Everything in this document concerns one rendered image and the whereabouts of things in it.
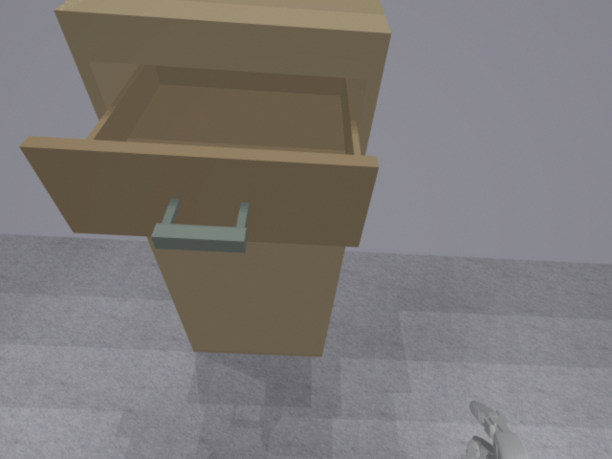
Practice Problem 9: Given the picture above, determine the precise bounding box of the cabinet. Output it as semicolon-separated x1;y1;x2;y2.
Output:
54;0;391;357

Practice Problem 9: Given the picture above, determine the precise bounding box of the handle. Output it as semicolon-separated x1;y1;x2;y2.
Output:
151;199;250;253

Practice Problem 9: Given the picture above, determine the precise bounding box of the drawer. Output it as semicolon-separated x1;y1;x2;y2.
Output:
19;65;379;247

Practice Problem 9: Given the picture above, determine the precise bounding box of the right robot hand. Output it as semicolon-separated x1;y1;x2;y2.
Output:
460;401;531;459

